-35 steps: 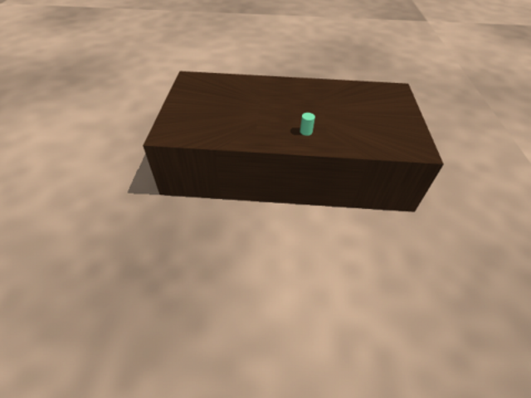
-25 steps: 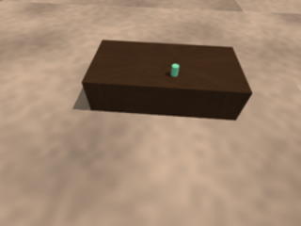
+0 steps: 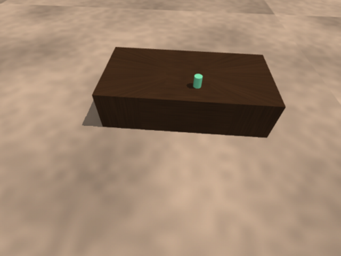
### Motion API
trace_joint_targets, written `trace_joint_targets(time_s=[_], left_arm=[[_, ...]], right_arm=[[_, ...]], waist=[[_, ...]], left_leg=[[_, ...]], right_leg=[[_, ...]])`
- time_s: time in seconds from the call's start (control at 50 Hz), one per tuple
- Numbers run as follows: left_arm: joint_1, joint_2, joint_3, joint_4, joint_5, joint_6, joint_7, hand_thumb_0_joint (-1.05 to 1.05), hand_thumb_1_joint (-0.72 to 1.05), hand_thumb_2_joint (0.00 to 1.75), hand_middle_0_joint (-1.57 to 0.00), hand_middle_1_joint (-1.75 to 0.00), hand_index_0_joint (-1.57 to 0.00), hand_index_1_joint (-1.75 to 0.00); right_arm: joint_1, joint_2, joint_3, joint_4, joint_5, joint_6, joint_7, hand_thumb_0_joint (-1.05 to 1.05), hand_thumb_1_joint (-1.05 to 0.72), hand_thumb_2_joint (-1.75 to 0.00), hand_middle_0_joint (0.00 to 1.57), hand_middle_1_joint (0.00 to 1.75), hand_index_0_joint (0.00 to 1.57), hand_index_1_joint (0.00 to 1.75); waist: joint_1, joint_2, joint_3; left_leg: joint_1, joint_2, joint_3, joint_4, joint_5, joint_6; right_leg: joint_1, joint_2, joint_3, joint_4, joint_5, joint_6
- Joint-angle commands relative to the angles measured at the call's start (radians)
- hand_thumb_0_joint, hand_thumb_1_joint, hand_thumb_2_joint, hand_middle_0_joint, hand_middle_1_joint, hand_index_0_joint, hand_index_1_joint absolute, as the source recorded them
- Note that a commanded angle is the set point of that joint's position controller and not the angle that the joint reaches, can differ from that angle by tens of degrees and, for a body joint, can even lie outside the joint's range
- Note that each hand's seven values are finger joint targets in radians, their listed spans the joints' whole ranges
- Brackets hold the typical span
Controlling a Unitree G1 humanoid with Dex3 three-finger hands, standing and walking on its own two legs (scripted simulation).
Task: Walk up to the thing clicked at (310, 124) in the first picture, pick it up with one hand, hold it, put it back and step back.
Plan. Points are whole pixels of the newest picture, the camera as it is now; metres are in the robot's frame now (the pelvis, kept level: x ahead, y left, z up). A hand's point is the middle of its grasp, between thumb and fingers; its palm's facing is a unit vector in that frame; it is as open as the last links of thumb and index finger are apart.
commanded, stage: stand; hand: right
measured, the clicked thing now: (197, 81) +1.25 -0.23 -0.41
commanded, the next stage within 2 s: walk up in 0.42 s
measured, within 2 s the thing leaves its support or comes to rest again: neither
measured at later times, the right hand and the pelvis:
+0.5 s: hand out of the picture +0.08 -0.26 -0.15, palm faces -0.03 +0.94 -0.33, open 7.3 cm; pelvis +0.01 +0.00 +0.00, yaw +0 degrees
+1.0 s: hand (258, 255) +0.15 -0.23 -0.14, palm faces +0.06 +0.93 -0.37, open 7.3 cm; pelvis +0.15 +0.05 -0.01, yaw -4 degrees
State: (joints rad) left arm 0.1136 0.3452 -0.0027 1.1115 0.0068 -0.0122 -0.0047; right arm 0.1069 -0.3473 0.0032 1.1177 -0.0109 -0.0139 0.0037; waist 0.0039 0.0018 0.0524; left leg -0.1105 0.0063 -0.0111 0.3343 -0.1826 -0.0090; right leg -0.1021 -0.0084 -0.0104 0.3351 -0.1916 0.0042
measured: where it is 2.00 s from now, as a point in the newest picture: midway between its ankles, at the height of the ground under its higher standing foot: (159, 197)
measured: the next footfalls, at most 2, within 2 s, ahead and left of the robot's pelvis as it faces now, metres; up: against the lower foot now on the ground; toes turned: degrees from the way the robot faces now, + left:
left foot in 0.70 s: +0.14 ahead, +0.17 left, +0.00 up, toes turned +3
right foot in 1.12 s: +0.35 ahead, -0.10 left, +0.00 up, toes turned -8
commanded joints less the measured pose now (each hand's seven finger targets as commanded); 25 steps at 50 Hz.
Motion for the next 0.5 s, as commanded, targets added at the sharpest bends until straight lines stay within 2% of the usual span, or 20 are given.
trace_joint_targets(time_s=[0.0,0.1,0.3,0.38,0.4,0.42,0.44,0.46,0.48], left_arm=[[-0.034,0.214,0.04,-0.056,0.003,-0.02,0.015,0.0,0.9,0.9,-0.2,-0.3,-0.2,-0.3],[-0.031,0.212,0.039,-0.055,0.003,-0.022,0.014,0.0,0.9,0.9,-0.2,-0.3,-0.2,-0.3],[-0.031,0.217,0.04,-0.058,0.001,-0.023,0.015,0.0,0.9,0.9,-0.2,-0.3,-0.2,-0.3],[-0.032,0.214,0.039,-0.056,0.003,-0.022,0.017,0.0,0.9,0.9,-0.2,-0.3,-0.2,-0.3],[0.038,0.311,0.102,-0.103,0.019,-0.035,-0.012,0.0,0.9,0.9,-0.2,-0.3,-0.2,-0.3],[0.07,0.314,0.11,-0.092,0.029,-0.038,-0.021,0.0,0.9,0.9,-0.2,-0.3,-0.2,-0.3],[0.072,0.313,0.118,-0.099,0.032,-0.042,-0.026,0.0,0.9,0.9,-0.2,-0.3,-0.2,-0.3],[0.108,0.318,0.126,-0.108,0.033,-0.046,-0.029,0.0,0.9,0.9,-0.2,-0.3,-0.2,-0.3],[0.142,0.336,0.134,-0.108,0.034,-0.053,-0.028,0.0,0.9,0.9,-0.2,-0.3,-0.2,-0.3]], right_arm=[[-0.034,-0.21,-0.037,-0.058,0.003,-0.017,-0.015,0.0,-0.9,-0.9,0.2,0.3,0.2,0.3],[-0.034,-0.21,-0.037,-0.058,0.003,-0.018,-0.013,0.0,-0.9,-0.9,0.2,0.3,0.2,0.3],[-0.028,-0.211,-0.038,-0.06,0.004,-0.018,-0.014,0.0,-0.9,-0.9,0.2,0.3,0.2,0.3],[-0.025,-0.21,-0.038,-0.059,0.003,-0.017,-0.014,0.0,-0.9,-0.9,0.2,0.3,0.2,0.3],[0.029,-0.299,-0.103,-0.108,-0.022,-0.03,0.01,0.0,-0.9,-0.9,0.2,0.3,0.2,0.3],[0.016,-0.305,-0.112,-0.112,-0.032,-0.031,0.021,0.0,-0.9,-0.9,0.2,0.3,0.2,0.3],[-0.026,-0.289,-0.113,-0.137,-0.033,-0.029,0.028,0.0,-0.9,-0.9,0.2,0.3,0.2,0.3],[-0.073,-0.253,-0.107,-0.171,-0.033,-0.031,0.034,0.0,-0.9,-0.9,0.2,0.3,0.2,0.3],[-0.125,-0.22,-0.105,-0.196,-0.035,-0.034,0.039,0.0,-0.9,-0.9,0.2,0.3,0.2,0.3]], waist=[[-0.001,0.001,-0.06],[-0.001,-0.005,-0.064],[-0.004,0.0,-0.09],[-0.005,-0.009,-0.069],[0.001,-0.013,-0.155],[0.019,0.009,-0.082],[0.033,-0.009,-0.003],[0.064,-0.068,0.06],[0.095,-0.155,0.13]], left_leg=[[-0.001,0.116,-0.093,-0.054,0.118,0.033],[0.006,0.115,-0.093,-0.055,0.122,0.031],[0.026,0.118,-0.087,-0.044,0.163,0.035],[0.012,0.118,-0.09,-0.051,0.137,0.033],[0.012,0.074,-0.081,0.042,-0.394,0.102],[-0.095,0.083,-0.106,0.066,-0.528,0.114],[-0.238,0.08,-0.111,0.112,-0.526,0.116],[-0.377,0.051,-0.05,0.2,-0.421,0.093],[-0.524,0.014,0.042,0.361,-0.275,0.053]], right_leg=[[0.002,-0.119,0.096,-0.057,0.123,-0.028],[-0.005,-0.116,0.095,-0.061,0.111,-0.029],[0.019,-0.124,0.1,-0.054,0.178,-0.031],[0.008,-0.122,0.096,-0.059,0.142,-0.029],[0.015,-0.073,0.114,0.005,-0.366,-0.069],[-0.043,-0.106,0.174,0.012,-0.522,-0.095],[-0.046,-0.136,0.238,-0.003,-0.576,-0.12],[0.01,-0.195,0.332,-0.065,-0.602,-0.16],[0.081,-0.295,0.463,-0.178,-0.593,-0.216]])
